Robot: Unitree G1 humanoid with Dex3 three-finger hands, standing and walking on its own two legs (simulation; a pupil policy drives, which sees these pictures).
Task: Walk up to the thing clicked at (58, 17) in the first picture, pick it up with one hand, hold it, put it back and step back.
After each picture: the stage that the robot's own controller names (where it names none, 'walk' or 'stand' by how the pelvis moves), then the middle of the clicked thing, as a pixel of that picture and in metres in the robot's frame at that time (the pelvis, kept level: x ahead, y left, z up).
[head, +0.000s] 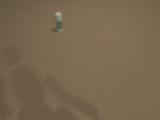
stand; (59, 22) +1.72 +0.28 -0.66
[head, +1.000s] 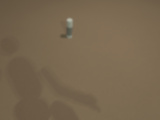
walk; (69, 28) +1.59 +0.09 -0.64
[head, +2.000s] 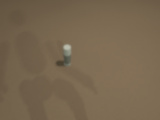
walk; (67, 56) +1.03 +0.10 -0.65
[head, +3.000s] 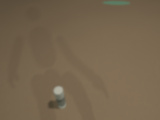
walk; (60, 98) +0.60 +0.18 -0.62
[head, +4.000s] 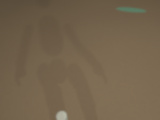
stand; out of the picture +0.39 +0.15 -0.63
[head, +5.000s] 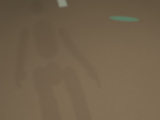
stand; out of the picture +0.35 +0.16 -0.66
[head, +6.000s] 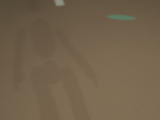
stand; out of the picture +0.34 +0.17 -0.66
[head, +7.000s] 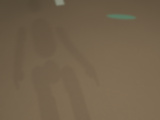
stand; out of the picture +0.35 +0.17 -0.66
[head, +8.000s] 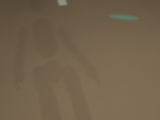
stand; out of the picture +0.35 +0.16 -0.66
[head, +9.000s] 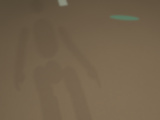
stand; out of the picture +0.35 +0.16 -0.66
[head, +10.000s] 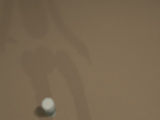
go down; (49, 108) +0.38 +0.17 -0.58
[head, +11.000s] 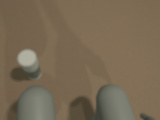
go down; (31, 67) +0.43 +0.21 -0.28
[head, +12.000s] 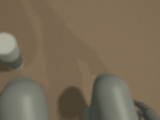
close in; (10, 55) +0.43 +0.24 -0.20
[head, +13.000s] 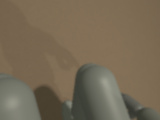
close; out of the picture +0.41 +0.27 -0.15
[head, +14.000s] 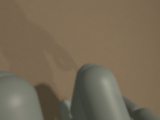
lift; out of the picture +0.39 +0.26 -0.16
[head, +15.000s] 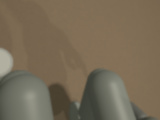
lift; out of the picture +0.32 +0.24 -0.15
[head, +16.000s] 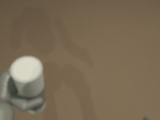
lift; (32, 90) +0.30 +0.16 +0.04
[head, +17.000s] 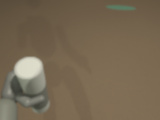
hold; (35, 89) +0.31 +0.16 +0.03
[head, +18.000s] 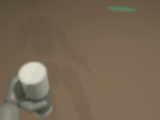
hold; (38, 94) +0.30 +0.16 +0.03
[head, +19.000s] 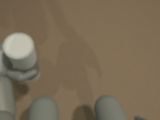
crouch; (26, 62) +0.40 +0.18 -0.04
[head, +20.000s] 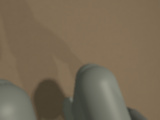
lower; out of the picture +0.41 +0.27 -0.17
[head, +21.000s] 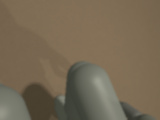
lower; out of the picture +0.43 +0.28 -0.16
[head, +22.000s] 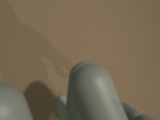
lower; out of the picture +0.43 +0.28 -0.17
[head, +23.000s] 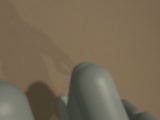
lower; out of the picture +0.42 +0.29 -0.17
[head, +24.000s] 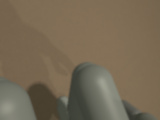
loosen; out of the picture +0.41 +0.28 -0.17
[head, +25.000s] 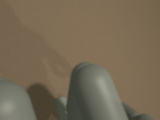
withdraw; out of the picture +0.41 +0.27 -0.17
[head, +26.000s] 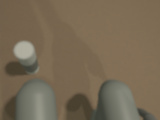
walk; (28, 60) +0.43 +0.23 -0.25
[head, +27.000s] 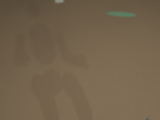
stand; out of the picture +0.36 +0.16 -0.59
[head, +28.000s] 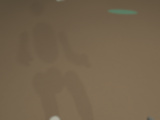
stand; out of the picture +0.38 +0.18 -0.60
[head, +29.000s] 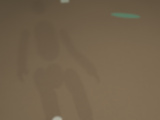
stand; out of the picture +0.38 +0.17 -0.62
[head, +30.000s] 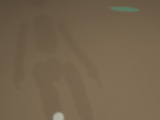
walk; out of the picture +0.39 +0.16 -0.65
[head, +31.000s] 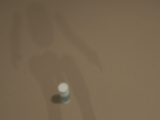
walk; (64, 93) +0.52 +0.14 -0.63
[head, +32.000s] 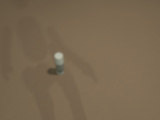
walk; (59, 64) +0.84 +0.16 -0.64
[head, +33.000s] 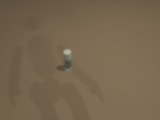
stand; (67, 60) +1.02 +0.15 -0.64
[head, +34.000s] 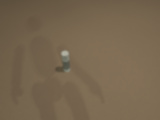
stand; (66, 61) +1.02 +0.17 -0.66
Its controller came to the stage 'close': yes
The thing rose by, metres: 0.67
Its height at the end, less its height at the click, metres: +0.00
